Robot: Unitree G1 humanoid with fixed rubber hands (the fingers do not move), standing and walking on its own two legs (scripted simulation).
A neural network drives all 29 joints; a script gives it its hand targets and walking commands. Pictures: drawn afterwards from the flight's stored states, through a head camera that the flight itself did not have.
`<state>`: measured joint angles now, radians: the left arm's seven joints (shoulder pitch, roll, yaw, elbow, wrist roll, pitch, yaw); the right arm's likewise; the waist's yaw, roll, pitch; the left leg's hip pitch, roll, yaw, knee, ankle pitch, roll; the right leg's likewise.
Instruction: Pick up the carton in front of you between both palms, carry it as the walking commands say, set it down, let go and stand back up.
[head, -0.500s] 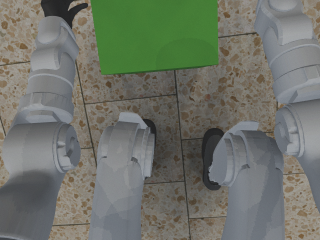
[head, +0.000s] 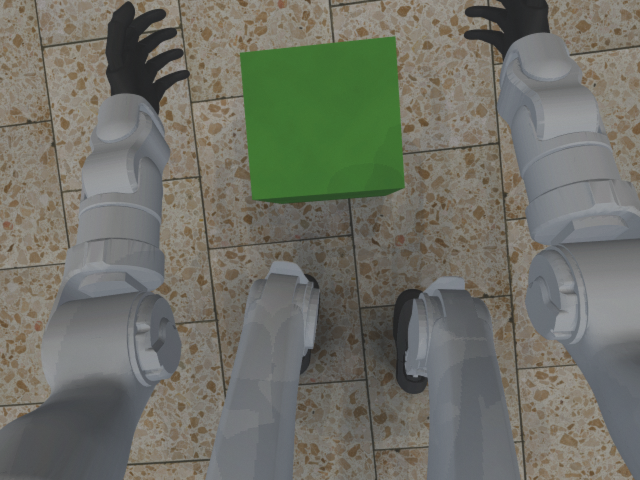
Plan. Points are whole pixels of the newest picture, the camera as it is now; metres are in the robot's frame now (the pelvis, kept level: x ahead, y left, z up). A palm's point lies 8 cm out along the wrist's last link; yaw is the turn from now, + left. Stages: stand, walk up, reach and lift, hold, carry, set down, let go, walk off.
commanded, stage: set down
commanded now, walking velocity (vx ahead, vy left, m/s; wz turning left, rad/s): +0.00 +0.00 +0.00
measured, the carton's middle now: (326, 137) +0.50 +0.08 -0.36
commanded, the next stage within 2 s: let go in 0.42 s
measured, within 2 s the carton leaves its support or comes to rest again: neither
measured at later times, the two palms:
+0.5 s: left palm (4, 32) +0.48 +0.27 +0.05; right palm out of the picture +0.55 -0.12 +0.04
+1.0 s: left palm out of the picture +0.35 +0.27 +0.16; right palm out of the picture +0.40 -0.17 +0.15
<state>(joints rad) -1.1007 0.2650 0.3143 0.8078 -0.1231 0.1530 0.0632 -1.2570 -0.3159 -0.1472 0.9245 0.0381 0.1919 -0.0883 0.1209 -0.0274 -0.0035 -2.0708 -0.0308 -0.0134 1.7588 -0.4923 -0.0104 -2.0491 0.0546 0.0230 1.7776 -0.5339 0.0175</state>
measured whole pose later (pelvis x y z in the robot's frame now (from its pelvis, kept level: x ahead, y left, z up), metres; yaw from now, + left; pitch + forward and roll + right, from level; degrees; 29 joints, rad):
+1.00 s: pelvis +0.09 +0.02 +0.25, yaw +0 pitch +25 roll -1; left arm -0.17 0.21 0.13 0.55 -0.01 0.02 -0.11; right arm -0.25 -0.14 -0.15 0.57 -0.08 0.05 -0.05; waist 0.08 0.02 -0.06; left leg -0.88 -0.03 -0.02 0.73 -0.29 0.02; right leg -0.85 0.02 0.06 0.72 -0.31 0.02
